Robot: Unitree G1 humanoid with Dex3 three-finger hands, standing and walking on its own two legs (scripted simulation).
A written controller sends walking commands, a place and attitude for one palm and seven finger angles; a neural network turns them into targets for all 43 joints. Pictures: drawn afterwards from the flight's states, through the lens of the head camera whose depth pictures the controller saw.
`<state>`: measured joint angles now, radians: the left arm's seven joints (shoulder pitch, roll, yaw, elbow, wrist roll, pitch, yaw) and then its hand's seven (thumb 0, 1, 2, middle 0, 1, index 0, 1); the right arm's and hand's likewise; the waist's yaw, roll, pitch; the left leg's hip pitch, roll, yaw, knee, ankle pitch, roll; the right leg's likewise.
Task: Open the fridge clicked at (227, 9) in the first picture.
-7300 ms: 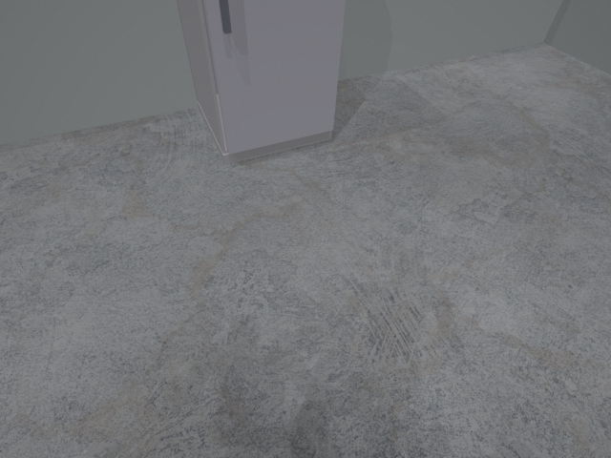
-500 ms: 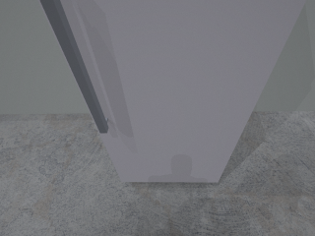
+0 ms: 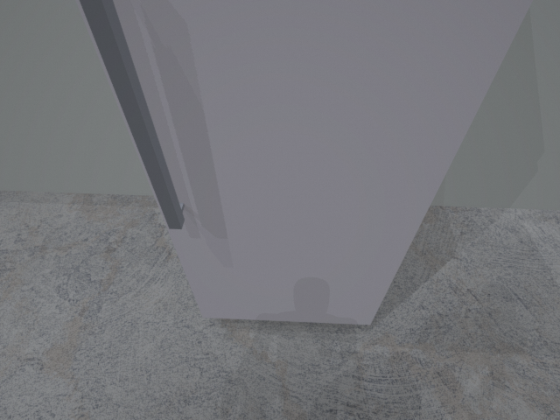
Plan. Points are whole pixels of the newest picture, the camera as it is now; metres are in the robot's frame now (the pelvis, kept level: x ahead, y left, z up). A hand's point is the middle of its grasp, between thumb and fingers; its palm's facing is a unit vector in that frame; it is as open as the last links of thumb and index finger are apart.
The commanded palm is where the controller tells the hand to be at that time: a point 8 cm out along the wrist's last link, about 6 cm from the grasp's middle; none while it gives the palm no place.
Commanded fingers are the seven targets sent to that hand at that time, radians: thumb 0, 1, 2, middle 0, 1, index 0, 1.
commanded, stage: come to a stop and stand still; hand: left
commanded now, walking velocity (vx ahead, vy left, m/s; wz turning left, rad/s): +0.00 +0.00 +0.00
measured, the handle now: (145, 118) +0.52 +0.26 +0.16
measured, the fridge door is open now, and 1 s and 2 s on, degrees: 0 0 0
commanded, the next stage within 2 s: look again from close up in 0.74 s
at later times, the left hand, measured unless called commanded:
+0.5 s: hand out of the picture -0.02 +0.22 -0.18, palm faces +0.04 -0.98 -0.21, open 7.3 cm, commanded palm none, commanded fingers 0.00 0.90 0.90 -0.20 -0.30 -0.20 -0.30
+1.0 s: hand out of the picture -0.06 +0.19 -0.18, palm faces +0.05 -0.99 -0.16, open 7.3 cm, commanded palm none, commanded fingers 0.00 0.90 0.90 -0.20 -0.30 -0.20 -0.30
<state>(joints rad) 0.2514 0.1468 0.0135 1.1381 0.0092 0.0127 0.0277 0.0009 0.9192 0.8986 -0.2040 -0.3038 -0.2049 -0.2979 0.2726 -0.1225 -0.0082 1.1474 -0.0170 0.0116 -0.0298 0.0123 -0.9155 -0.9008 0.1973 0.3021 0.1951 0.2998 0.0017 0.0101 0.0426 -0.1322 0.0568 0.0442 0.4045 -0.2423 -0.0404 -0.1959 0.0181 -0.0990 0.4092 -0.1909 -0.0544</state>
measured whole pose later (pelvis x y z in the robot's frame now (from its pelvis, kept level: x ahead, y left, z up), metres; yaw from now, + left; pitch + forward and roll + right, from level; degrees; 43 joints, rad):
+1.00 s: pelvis -0.04 +0.04 +0.00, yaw +1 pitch -2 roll +0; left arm 0.35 0.13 -0.01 1.09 0.02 -0.01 0.03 0.00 0.91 0.90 -0.20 -0.30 -0.20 -0.30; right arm 0.32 -0.13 0.01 1.08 -0.01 -0.01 -0.02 0.01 -0.91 -0.90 0.20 0.30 0.19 0.30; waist 0.00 -0.02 0.02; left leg -0.21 -0.01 0.05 0.47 -0.23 0.02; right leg -0.27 -0.05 -0.08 0.47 -0.16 0.00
